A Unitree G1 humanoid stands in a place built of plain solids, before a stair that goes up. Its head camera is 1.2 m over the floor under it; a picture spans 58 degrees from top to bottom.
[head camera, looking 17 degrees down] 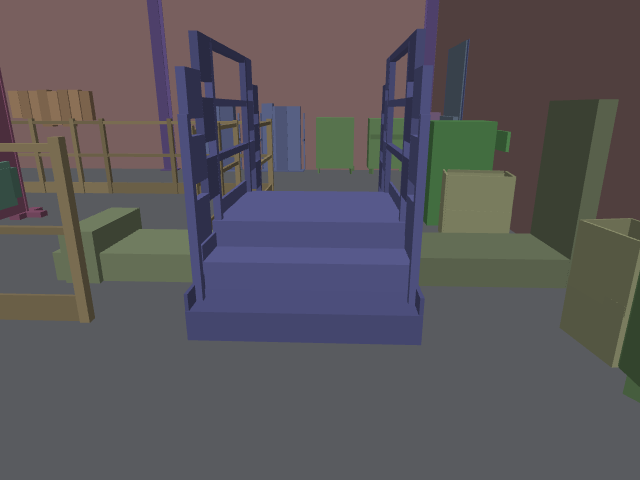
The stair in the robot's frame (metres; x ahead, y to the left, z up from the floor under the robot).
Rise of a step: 0.17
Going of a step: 0.30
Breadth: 1.25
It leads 2 degrees to the right of straight ahead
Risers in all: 3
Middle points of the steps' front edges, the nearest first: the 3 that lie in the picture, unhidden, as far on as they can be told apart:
2.05 0.09 0.17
2.35 0.08 0.34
2.65 0.06 0.51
